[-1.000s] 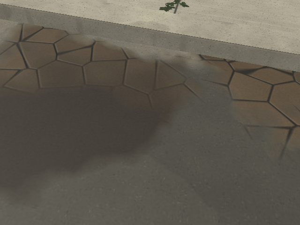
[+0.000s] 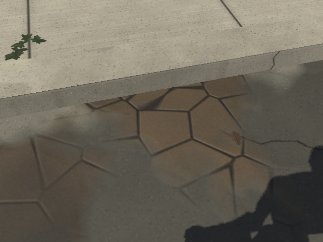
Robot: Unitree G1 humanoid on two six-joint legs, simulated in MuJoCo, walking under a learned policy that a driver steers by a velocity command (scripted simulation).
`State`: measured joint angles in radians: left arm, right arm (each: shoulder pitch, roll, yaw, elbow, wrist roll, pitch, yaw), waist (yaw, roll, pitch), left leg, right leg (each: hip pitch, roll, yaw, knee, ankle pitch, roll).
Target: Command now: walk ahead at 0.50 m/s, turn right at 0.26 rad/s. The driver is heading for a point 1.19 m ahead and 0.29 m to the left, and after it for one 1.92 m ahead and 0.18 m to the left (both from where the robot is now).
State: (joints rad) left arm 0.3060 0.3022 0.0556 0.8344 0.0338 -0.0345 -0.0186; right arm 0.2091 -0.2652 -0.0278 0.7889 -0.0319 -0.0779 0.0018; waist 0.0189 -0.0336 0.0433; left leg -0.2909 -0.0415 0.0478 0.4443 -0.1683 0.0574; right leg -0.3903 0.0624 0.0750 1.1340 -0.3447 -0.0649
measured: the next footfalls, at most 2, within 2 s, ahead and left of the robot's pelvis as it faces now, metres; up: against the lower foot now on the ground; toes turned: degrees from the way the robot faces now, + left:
right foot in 0.32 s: +0.31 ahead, -0.12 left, +0.00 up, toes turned -1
left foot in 0.78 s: +0.23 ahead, +0.08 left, +0.00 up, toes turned +19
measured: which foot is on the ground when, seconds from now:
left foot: down 0.00-0.34, up 0.36-0.76, down 0.78-1.00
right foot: up 0.00-0.30, down 0.32-0.78, up 0.80-1.00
